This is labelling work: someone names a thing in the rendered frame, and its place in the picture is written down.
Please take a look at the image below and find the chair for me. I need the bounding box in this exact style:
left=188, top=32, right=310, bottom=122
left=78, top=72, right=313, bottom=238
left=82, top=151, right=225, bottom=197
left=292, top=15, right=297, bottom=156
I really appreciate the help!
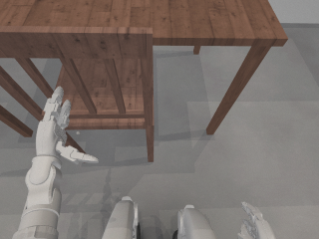
left=0, top=26, right=155, bottom=163

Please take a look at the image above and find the left robot thigh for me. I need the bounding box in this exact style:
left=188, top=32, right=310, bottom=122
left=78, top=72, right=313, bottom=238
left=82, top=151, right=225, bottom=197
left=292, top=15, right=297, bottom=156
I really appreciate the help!
left=102, top=200, right=139, bottom=239

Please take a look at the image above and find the robot left hand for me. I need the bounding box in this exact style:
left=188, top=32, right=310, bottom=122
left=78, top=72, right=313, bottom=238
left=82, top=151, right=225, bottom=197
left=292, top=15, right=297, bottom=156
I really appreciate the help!
left=36, top=86, right=99, bottom=164

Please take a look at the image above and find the table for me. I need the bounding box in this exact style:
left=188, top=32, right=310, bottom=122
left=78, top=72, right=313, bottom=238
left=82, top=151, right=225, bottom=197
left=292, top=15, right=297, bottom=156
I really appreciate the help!
left=0, top=0, right=288, bottom=137

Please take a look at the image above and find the robot right hand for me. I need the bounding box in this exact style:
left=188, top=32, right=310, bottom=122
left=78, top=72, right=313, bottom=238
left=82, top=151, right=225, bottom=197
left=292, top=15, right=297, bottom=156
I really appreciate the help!
left=237, top=201, right=276, bottom=239

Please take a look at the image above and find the right robot shin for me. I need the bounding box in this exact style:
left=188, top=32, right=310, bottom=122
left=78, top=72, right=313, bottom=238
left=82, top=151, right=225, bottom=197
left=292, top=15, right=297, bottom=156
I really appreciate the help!
left=177, top=204, right=194, bottom=239

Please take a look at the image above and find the left robot forearm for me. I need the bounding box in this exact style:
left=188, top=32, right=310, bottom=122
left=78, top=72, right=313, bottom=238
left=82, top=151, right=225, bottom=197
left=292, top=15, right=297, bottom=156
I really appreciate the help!
left=12, top=154, right=63, bottom=239

